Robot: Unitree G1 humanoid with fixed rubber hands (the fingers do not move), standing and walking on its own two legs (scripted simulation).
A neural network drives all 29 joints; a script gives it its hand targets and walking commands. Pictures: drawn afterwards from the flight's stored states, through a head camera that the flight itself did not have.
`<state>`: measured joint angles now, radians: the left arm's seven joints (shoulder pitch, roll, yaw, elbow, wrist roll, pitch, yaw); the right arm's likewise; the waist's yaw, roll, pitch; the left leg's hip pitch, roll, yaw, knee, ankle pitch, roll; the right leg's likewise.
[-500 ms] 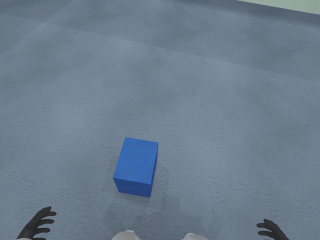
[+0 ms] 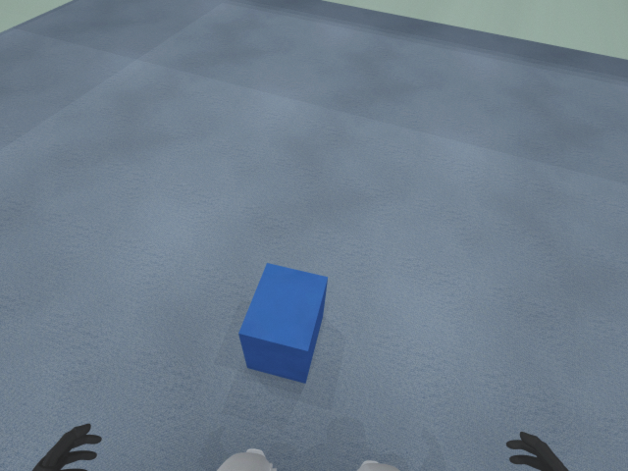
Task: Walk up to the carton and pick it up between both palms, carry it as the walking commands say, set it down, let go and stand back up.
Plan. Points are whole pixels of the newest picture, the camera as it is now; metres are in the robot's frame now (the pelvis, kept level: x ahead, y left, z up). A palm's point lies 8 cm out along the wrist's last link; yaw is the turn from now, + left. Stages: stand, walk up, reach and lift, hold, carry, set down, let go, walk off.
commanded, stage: walk up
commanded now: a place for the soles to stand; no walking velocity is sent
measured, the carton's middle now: (286, 323) +0.61 +0.09 -0.61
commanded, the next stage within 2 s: none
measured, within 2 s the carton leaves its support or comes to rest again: neither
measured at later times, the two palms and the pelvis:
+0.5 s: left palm out of the picture +0.09 +0.30 -0.06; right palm out of the picture +0.12 -0.28 -0.05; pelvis -0.01 +0.00 +0.02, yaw +3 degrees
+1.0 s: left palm out of the picture +0.11 +0.31 -0.06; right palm (536, 445) +0.19 -0.27 -0.05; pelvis +0.04 +0.00 +0.03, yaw +5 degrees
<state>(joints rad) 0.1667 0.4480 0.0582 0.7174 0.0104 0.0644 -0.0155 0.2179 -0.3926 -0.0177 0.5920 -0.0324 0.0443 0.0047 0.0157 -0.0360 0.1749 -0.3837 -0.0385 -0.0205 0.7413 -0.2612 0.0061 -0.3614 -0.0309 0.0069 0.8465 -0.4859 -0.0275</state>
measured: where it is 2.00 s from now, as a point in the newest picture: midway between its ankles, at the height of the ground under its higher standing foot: outside the picture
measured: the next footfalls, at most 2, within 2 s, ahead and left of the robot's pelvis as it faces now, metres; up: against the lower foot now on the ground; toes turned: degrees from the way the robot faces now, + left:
left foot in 0.16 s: +0.08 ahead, +0.13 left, +0.00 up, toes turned -1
left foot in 1.86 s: +0.18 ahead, +0.23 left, +0.00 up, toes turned +8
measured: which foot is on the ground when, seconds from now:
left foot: down 0.00-0.06, up 0.08-0.14, down 0.16-1.00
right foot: down 0.00-1.00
